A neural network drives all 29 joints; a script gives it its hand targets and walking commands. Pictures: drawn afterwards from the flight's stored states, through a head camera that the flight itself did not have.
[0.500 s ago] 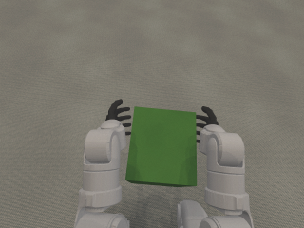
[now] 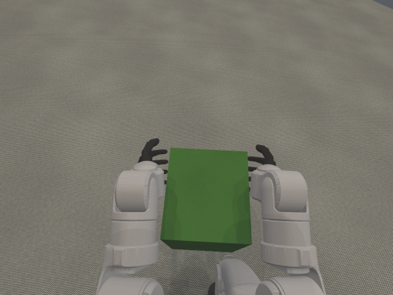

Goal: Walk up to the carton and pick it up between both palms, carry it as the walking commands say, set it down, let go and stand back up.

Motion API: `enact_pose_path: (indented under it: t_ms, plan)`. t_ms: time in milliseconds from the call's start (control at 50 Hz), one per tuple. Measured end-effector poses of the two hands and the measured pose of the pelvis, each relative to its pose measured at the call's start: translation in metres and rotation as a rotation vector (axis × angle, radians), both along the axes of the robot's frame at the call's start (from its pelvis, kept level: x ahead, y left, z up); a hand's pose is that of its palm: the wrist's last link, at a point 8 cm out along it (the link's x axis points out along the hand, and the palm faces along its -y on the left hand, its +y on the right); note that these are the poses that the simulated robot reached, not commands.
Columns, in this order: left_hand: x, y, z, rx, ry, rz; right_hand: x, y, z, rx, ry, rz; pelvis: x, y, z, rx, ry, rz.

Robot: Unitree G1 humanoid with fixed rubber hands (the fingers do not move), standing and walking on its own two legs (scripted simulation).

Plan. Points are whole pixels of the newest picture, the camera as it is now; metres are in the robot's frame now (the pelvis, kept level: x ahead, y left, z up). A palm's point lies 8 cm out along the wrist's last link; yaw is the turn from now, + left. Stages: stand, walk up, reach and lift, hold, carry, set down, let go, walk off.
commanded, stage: carry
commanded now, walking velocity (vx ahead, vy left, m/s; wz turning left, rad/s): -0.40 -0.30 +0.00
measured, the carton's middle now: (204, 206) +0.30 -0.01 -0.02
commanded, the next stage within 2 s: none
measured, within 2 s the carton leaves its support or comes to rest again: neither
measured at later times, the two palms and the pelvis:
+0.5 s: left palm out of the picture +0.07 -0.06 +0.09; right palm out of the picture +0.04 -0.29 +0.09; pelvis -0.25 -0.15 +0.00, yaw +1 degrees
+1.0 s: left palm out of the picture -0.20 -0.20 +0.09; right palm out of the picture -0.21 -0.43 +0.06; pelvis -0.51 -0.32 +0.00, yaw +2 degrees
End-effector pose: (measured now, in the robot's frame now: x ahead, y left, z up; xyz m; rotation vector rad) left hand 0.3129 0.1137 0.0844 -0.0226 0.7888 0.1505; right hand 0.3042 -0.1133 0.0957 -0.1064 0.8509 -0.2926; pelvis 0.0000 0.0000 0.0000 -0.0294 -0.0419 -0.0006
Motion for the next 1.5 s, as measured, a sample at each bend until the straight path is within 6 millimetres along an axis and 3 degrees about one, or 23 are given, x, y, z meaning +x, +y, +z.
enact_pose_path:
  t_ms: [80, 160, 220, 280, 360, 460, 560, 640, 780, 860, 940, 1020, 1080, 1200, 1300, 1380, 1500]
  plan:
    - [-0.049, -0.005, 0.008, 0.011, 0.04, 0.1, -0.034, -0.004, 0.003, 0.017, 0.041, 0.078, -0.041, -0.025, 0.012, -0.032, -0.001, 0.01]
    - [-0.085, -0.021, 0.026, 0.026, -0.022, 0.181, -0.063, -0.019, 0.009, 0.05, -0.016, 0.129, -0.081, -0.053, 0.009, -0.045, 0.017, -0.001]
    - [-0.112, -0.047, 0.03, 0.045, -0.052, 0.19, -0.09, -0.045, 0.005, 0.07, -0.043, 0.145, -0.111, -0.078, 0.001, -0.036, 0.038, -0.004]
    - [-0.142, -0.084, 0.022, 0.083, -0.052, 0.157, -0.126, -0.082, -0.011, 0.097, -0.042, 0.126, -0.143, -0.105, -0.012, -0.026, 0.045, -0.003]
    - [-0.186, -0.129, 0.006, 0.091, 0.037, 0.022, -0.188, -0.13, -0.029, 0.123, 0.039, 0.047, -0.186, -0.124, -0.002, 0.023, 0.023, 0.024]
    - [-0.228, -0.165, 0.007, 0.045, 0.012, -0.07, -0.244, -0.167, -0.016, 0.094, 0.005, -0.046, -0.235, -0.143, 0.001, 0.042, 0.025, 0.012]
    - [-0.274, -0.178, 0.005, 0.007, -0.055, -0.038, -0.284, -0.177, 0.0, 0.021, -0.058, -0.044, -0.285, -0.164, -0.01, 0.017, 0.037, 0.02]
    - [-0.33, -0.178, -0.002, -0.013, 0.023, 0.03, -0.323, -0.178, 0.0, -0.006, 0.021, 0.033, -0.327, -0.186, 0.005, -0.01, 0.016, 0.014]
    - [-0.4, -0.2, 0.023, 0.02, -0.015, 0.166, -0.379, -0.198, 0.007, 0.039, -0.003, 0.131, -0.397, -0.23, 0.014, -0.051, 0.034, 0.007]
    - [-0.435, -0.234, 0.029, 0.044, -0.058, 0.172, -0.417, -0.232, 0.003, 0.06, -0.031, 0.142, -0.437, -0.263, 0.005, -0.048, 0.057, 0.003]
    - [-0.478, -0.283, 0.017, 0.089, -0.053, 0.129, -0.465, -0.281, -0.017, 0.094, -0.024, 0.12, -0.48, -0.3, -0.011, -0.022, 0.064, 0.01]
    - [-0.524, -0.323, 0.004, 0.068, 0.04, -0.008, -0.526, -0.327, -0.032, 0.129, 0.054, 0.051, -0.521, -0.319, 0.001, 0.03, 0.045, 0.033]
    - [-0.551, -0.345, 0.006, 0.043, 0.028, -0.057, -0.56, -0.35, -0.024, 0.114, 0.036, 0.006, -0.551, -0.332, 0.005, 0.047, 0.044, 0.026]
    - [-0.602, -0.368, 0.01, 0.009, -0.075, -0.036, -0.61, -0.37, 0.0, 0.032, -0.061, -0.013, -0.612, -0.359, -0.007, 0.02, 0.064, 0.034]
    - [-0.671, -0.372, 0.003, -0.022, 0.006, 0.039, -0.661, -0.375, 0.002, 0.007, 0.021, 0.072, -0.665, -0.388, 0.009, -0.008, 0.031, 0.033]
    - [-0.715, -0.381, 0.013, -0.006, 0.008, 0.122, -0.694, -0.385, 0.006, 0.046, 0.026, 0.145, -0.704, -0.413, 0.017, -0.036, 0.032, 0.035]
    - [-0.769, -0.423, 0.031, 0.041, -0.071, 0.181, -0.745, -0.423, 0.007, 0.063, -0.036, 0.191, -0.762, -0.46, 0.01, -0.048, 0.06, 0.025]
